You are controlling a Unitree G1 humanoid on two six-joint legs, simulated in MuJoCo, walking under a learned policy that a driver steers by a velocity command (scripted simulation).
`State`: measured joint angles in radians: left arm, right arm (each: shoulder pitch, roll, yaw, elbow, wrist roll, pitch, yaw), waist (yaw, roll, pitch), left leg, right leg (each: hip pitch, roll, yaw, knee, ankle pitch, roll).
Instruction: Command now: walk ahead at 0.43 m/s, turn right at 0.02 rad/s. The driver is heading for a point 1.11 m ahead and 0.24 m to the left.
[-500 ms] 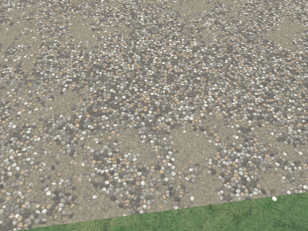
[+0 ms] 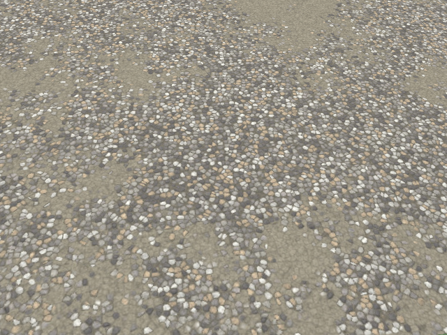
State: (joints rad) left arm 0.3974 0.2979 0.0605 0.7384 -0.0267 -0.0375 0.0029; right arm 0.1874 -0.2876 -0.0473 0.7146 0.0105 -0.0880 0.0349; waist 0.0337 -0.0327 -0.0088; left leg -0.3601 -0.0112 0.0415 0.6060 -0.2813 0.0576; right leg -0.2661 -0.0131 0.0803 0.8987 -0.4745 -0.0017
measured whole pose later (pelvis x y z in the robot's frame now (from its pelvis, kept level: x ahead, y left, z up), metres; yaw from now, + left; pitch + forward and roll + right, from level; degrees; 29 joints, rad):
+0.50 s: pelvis +0.26 -0.03 -0.01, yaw +1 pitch +3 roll +0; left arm 0.04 0.26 0.03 0.62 -0.01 -0.09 -0.05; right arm 0.42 -0.30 -0.04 0.86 0.01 -0.04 -0.01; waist -0.07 0.00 0.05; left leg -0.08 -0.01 -0.05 0.83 -0.51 0.03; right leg -0.50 0.02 -0.05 0.58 -0.11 -0.07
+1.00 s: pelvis +0.54 +0.02 -0.01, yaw +8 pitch +2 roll -2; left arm 0.34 0.31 0.07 0.83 -0.01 -0.04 0.01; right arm 0.08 -0.28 -0.03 0.66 0.02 -0.06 0.05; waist 0.05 0.01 0.03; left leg -0.52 0.00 0.03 0.57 -0.09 0.08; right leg 0.05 -0.02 -0.15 0.45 -0.47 0.02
